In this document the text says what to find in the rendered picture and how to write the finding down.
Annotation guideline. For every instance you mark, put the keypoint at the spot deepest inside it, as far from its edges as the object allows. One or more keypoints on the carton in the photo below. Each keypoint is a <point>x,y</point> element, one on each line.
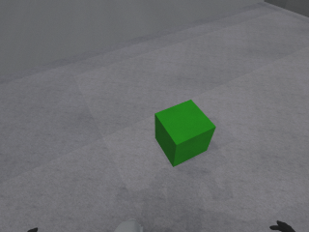
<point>183,131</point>

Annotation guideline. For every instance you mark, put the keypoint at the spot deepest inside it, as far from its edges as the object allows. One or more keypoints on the robot right hand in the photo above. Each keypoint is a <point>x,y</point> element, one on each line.
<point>282,226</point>

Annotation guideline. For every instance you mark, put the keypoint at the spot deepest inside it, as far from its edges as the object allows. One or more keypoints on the left robot thigh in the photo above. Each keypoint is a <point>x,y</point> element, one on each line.
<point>129,226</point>

